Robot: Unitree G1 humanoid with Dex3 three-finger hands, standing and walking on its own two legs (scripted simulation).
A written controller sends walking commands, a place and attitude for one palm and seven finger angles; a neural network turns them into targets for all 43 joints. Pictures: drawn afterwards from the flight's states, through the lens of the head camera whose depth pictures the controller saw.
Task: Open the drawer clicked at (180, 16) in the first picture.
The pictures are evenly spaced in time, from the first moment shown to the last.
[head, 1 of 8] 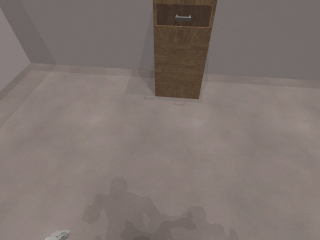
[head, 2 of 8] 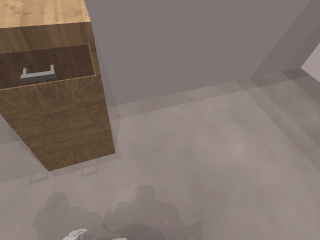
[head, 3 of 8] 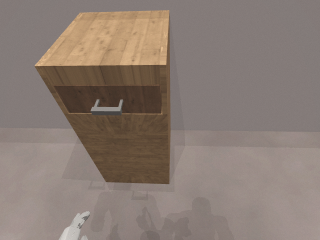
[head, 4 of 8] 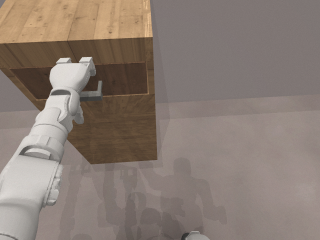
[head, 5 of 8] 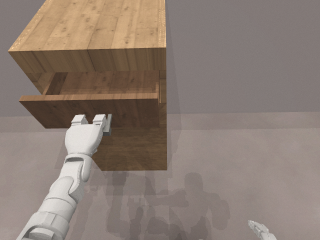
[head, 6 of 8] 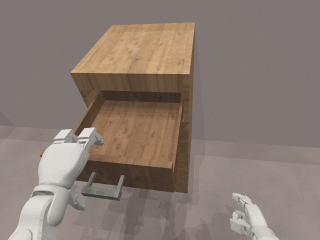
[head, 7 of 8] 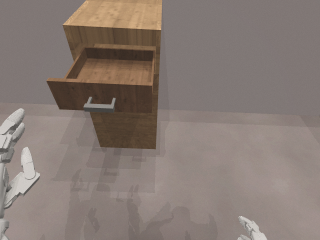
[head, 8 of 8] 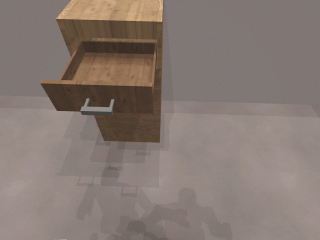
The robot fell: no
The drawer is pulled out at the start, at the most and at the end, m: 0.00 0.30 0.30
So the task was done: yes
